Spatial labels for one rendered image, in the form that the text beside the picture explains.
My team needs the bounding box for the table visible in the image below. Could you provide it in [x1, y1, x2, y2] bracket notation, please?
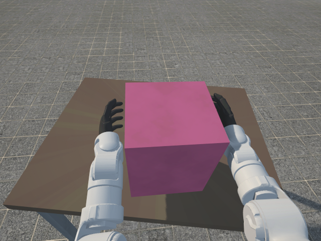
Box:
[3, 77, 283, 241]

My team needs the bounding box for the robot left hand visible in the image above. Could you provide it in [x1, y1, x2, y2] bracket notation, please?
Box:
[99, 99, 123, 135]

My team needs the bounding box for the robot left forearm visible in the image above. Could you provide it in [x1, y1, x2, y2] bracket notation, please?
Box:
[75, 132, 124, 241]

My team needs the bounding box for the robot right forearm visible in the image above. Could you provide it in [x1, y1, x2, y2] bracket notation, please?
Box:
[224, 125, 308, 236]

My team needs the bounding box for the robot right upper arm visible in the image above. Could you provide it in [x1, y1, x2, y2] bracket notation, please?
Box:
[243, 198, 310, 241]

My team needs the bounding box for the robot left upper arm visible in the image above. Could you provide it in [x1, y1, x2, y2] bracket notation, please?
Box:
[77, 231, 127, 241]

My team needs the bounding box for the carton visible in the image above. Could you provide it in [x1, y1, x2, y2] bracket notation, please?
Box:
[124, 81, 230, 197]

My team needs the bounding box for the robot right hand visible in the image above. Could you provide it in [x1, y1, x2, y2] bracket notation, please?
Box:
[211, 93, 237, 127]

